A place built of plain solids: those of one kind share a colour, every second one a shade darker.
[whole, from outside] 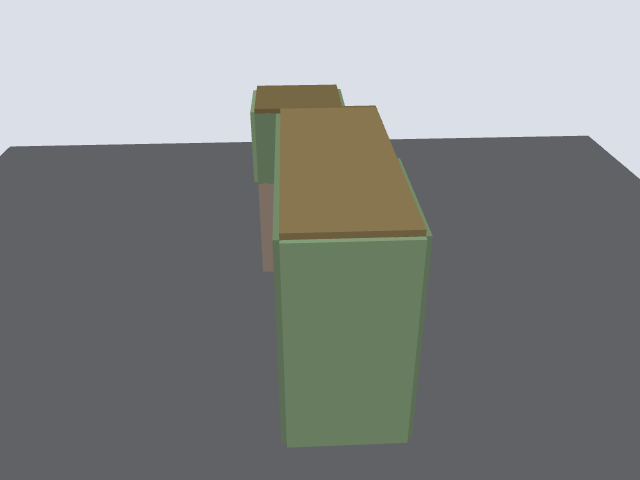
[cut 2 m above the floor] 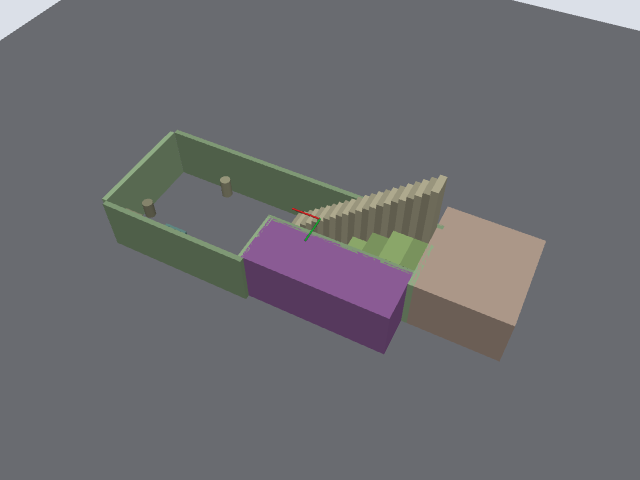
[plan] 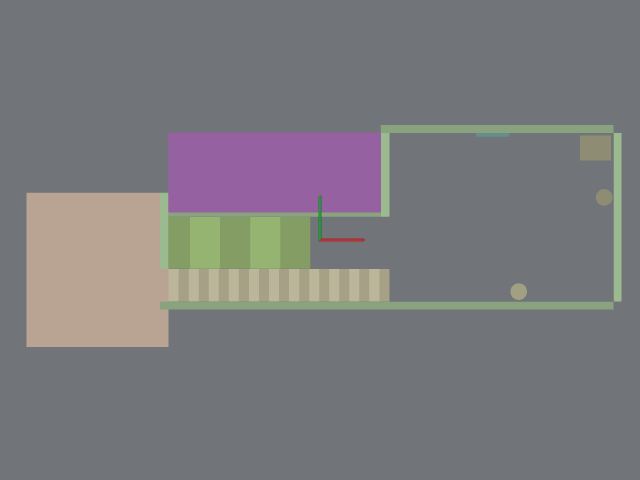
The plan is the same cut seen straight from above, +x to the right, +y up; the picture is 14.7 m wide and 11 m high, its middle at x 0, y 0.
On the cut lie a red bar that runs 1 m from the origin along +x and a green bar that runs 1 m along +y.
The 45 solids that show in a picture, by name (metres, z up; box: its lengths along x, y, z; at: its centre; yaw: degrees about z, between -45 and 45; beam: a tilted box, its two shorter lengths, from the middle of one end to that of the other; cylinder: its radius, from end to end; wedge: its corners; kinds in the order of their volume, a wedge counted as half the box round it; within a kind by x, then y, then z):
{
 "fill_1": {"box": [4.97, 1.83, 7.57], "at": [-0.99, 1.55, 3.74]},
 "floor_1": {"box": [3.26, 3.54, 4.74], "at": [-5.1, -0.69, 2.07]},
 "wall_1": {"box": [3.06, 0.18, 3.09], "at": [-5.2, -2.54, 5.99]},
 "wall_2": {"box": [3.06, 0.18, 3.09], "at": [-5.2, 1.17, 5.99]},
 "wall_3": {"box": [0.2, 1.04, 3.09], "at": [-3.57, -1.93, 5.99]},
 "wall_4": {"box": [0.2, 1.75, 7.58], "at": [-3.57, 0.21, 3.74]},
 "wall_5": {"box": [5.06, 0.18, 7.58], "at": [-0.94, 0.62, 3.74]},
 "wall_6": {"box": [0.2, 1.92, 7.58], "at": [1.49, 1.49, 3.74]},
 "wall_7": {"box": [10.4, 0.18, 7.58], "at": [1.53, -1.5, 3.74]},
 "wall_8": {"box": [5.34, 0.18, 7.58], "at": [4.06, 2.54, 3.74]},
 "wall_9": {"box": [0.18, 3.87, 7.58], "at": [6.82, 0.52, 3.74]},
 "roof_1": {"box": [3.06, 3.54, 0.2], "at": [-5.2, -0.69, 7.63]},
 "roof_2": {"box": [0.2, 4.91, 0.2], "at": [-3.57, 0.0, 7.63]},
 "roof_3": {"box": [10.2, 3.87, 0.2], "at": [1.63, 0.52, 7.63]},
 "mass_1": {"box": [0.5, 1.19, 2.77], "at": [-3.23, -0.07, 1.33]},
 "mass_2": {"box": [0.69, 1.19, 2.19], "at": [-2.64, -0.07, 1.04]},
 "mass_3": {"box": [0.69, 1.19, 1.61], "at": [-1.95, -0.07, 0.75]},
 "mass_4": {"box": [0.69, 1.19, 1.03], "at": [-1.26, -0.07, 0.46]},
 "mass_5": {"box": [0.69, 1.19, 0.45], "at": [-0.57, -0.07, 0.17]},
 "tread_1": {"wedge": [[-3.47, -1.41, -0.05], [-3.47, -1.41, 4.24], [-3.47, -0.66, -0.05], [-3.47, -0.66, 4.24], [-3.24, -1.41, -0.05], [-3.24, -1.41, 4.25], [-3.24, -0.66, -0.05], [-3.24, -0.66, 4.25]]},
 "tread_2": {"wedge": [[-3.24, -1.41, -0.05], [-3.24, -1.41, 4.05], [-3.24, -0.66, -0.05], [-3.24, -0.66, 4.05], [-3.01, -1.41, -0.05], [-3.01, -1.41, 4.05], [-3.01, -0.66, -0.05], [-3.01, -0.66, 4.05]]},
 "tread_3": {"wedge": [[-3.01, -1.41, -0.05], [-3.01, -1.41, 3.86], [-3.01, -0.66, -0.05], [-3.01, -0.66, 3.86], [-2.78, -1.41, -0.05], [-2.78, -1.41, 3.86], [-2.78, -0.66, -0.05], [-2.78, -0.66, 3.86]]},
 "tread_4": {"wedge": [[-2.78, -1.41, -0.05], [-2.78, -1.41, 3.67], [-2.78, -0.66, -0.05], [-2.78, -0.66, 3.67], [-2.55, -1.41, -0.05], [-2.55, -1.41, 3.67], [-2.55, -0.66, -0.05], [-2.55, -0.66, 3.67]]},
 "tread_5": {"wedge": [[-2.55, -1.41, -0.05], [-2.55, -1.41, 3.47], [-2.55, -0.66, -0.05], [-2.55, -0.66, 3.47], [-2.32, -1.41, -0.05], [-2.32, -1.41, 3.47], [-2.32, -0.66, -0.05], [-2.32, -0.66, 3.47]]},
 "tread_6": {"wedge": [[-2.32, -1.41, -0.05], [-2.32, -1.41, 3.28], [-2.32, -0.66, -0.05], [-2.32, -0.66, 3.28], [-2.09, -1.41, -0.05], [-2.09, -1.41, 3.28], [-2.09, -0.66, -0.05], [-2.09, -0.66, 3.28]]},
 "tread_7": {"wedge": [[-2.09, -1.41, -0.05], [-2.09, -1.41, 3.09], [-2.09, -0.66, -0.05], [-2.09, -0.66, 3.09], [-1.86, -1.41, -0.05], [-1.86, -1.41, 3.09], [-1.86, -0.66, -0.05], [-1.86, -0.66, 3.09]]},
 "tread_8": {"wedge": [[-1.86, -1.41, -0.05], [-1.86, -1.41, 2.89], [-1.86, -0.66, -0.05], [-1.86, -0.66, 2.89], [-1.63, -1.41, -0.05], [-1.63, -1.41, 2.89], [-1.63, -0.66, -0.05], [-1.63, -0.66, 2.9]]},
 "tread_9": {"wedge": [[-1.63, -1.41, -0.05], [-1.63, -1.41, 2.7], [-1.63, -0.66, -0.05], [-1.63, -0.66, 2.7], [-1.4, -1.41, -0.05], [-1.4, -1.41, 2.7], [-1.4, -0.66, -0.05], [-1.4, -0.66, 2.7]]},
 "tread_10": {"wedge": [[-1.4, -1.41, -0.05], [-1.4, -1.41, 2.51], [-1.4, -0.66, -0.05], [-1.4, -0.66, 2.51], [-1.17, -1.41, -0.05], [-1.17, -1.41, 2.51], [-1.17, -0.66, -0.05], [-1.17, -0.66, 2.51]]},
 "tread_11": {"wedge": [[-1.17, -1.41, -0.05], [-1.17, -1.41, 2.31], [-1.17, -0.66, -0.05], [-1.17, -0.66, 2.32], [-0.94, -1.41, -0.05], [-0.94, -1.41, 2.31], [-0.94, -0.66, -0.05], [-0.94, -0.66, 2.32]]},
 "tread_12": {"wedge": [[-0.94, -1.41, -0.05], [-0.94, -1.41, 2.12], [-0.94, -0.66, -0.05], [-0.94, -0.66, 2.12], [-0.71, -1.41, -0.05], [-0.71, -1.41, 2.12], [-0.71, -0.66, -0.05], [-0.71, -0.66, 2.12]]},
 "tread_13": {"wedge": [[-0.71, -1.41, -0.05], [-0.71, -1.41, 1.93], [-0.71, -0.66, -0.05], [-0.71, -0.66, 1.93], [-0.48, -1.41, -0.05], [-0.48, -1.41, 1.93], [-0.48, -0.66, -0.05], [-0.48, -0.66, 1.93]]},
 "tread_14": {"wedge": [[-0.48, -1.41, -0.05], [-0.48, -1.41, 1.74], [-0.48, -0.66, -0.05], [-0.48, -0.66, 1.74], [-0.25, -1.41, -0.05], [-0.25, -1.41, 1.74], [-0.25, -0.66, -0.05], [-0.25, -0.66, 1.74]]},
 "tread_15": {"wedge": [[-0.25, -1.41, -0.05], [-0.25, -1.41, 1.54], [-0.25, -0.66, -0.05], [-0.25, -0.66, 1.54], [-0.02, -1.41, -0.05], [-0.02, -1.41, 1.54], [-0.02, -0.66, -0.05], [-0.02, -0.66, 1.54]]},
 "tread_16": {"wedge": [[-0.02, -1.41, -0.05], [-0.02, -1.41, 1.35], [-0.02, -0.66, -0.05], [-0.02, -0.66, 1.35], [0.21, -1.41, -0.05], [0.21, -1.41, 1.35], [0.21, -0.66, -0.05], [0.21, -0.66, 1.35]]},
 "tread_17": {"wedge": [[0.21, -1.41, -0.05], [0.21, -1.41, 1.16], [0.21, -0.66, -0.05], [0.21, -0.66, 1.16], [0.44, -1.41, -0.05], [0.44, -1.41, 1.16], [0.44, -0.66, -0.05], [0.44, -0.66, 1.16]]},
 "tread_18": {"wedge": [[0.44, -1.41, -0.05], [0.44, -1.41, 0.96], [0.44, -0.66, -0.05], [0.44, -0.66, 0.96], [0.67, -1.41, -0.05], [0.67, -1.41, 0.96], [0.67, -0.66, -0.05], [0.67, -0.66, 0.96]]},
 "tread_19": {"wedge": [[0.67, -1.41, -0.05], [0.67, -1.41, 0.77], [0.67, -0.66, -0.05], [0.67, -0.66, 0.77], [0.9, -1.41, -0.05], [0.9, -1.41, 0.77], [0.9, -0.66, -0.05], [0.9, -0.66, 0.77]]},
 "tread_20": {"wedge": [[0.9, -1.41, -0.05], [0.9, -1.41, 0.58], [0.9, -0.66, -0.05], [0.9, -0.66, 0.58], [1.13, -1.41, -0.05], [1.13, -1.41, 0.58], [1.13, -0.66, -0.05], [1.13, -0.66, 0.58]]},
 "tread_21": {"wedge": [[1.13, -1.41, -0.05], [1.13, -1.41, 0.38], [1.13, -0.66, -0.05], [1.13, -0.66, 0.38], [1.36, -1.41, -0.05], [1.36, -1.41, 0.38], [1.36, -0.66, -0.05], [1.36, -0.66, 0.38]]},
 "tread_22": {"wedge": [[1.36, -1.41, -0.05], [1.36, -1.41, 0.19], [1.36, -0.66, -0.05], [1.36, -0.66, 0.19], [1.59, -1.41, -0.05], [1.59, -1.41, 0.19], [1.59, -0.66, -0.05], [1.59, -0.66, 0.19]]},
 "bin_1": {"cylinder": 0.19, "from": [4.55, -1.18, 0.0], "to": [4.55, -1.18, 0.75]},
 "bin_2": {"box": [0.72, 0.58, 1.11], "at": [6.31, 2.11, 0.51]},
 "bin_3": {"cylinder": 0.19, "from": [6.51, 0.98, 0.0], "to": [6.51, 0.98, 0.62]},
 "cabinet_1": {"box": [0.77, 0.09, 0.85], "at": [3.95, 2.41, 1.6]}
}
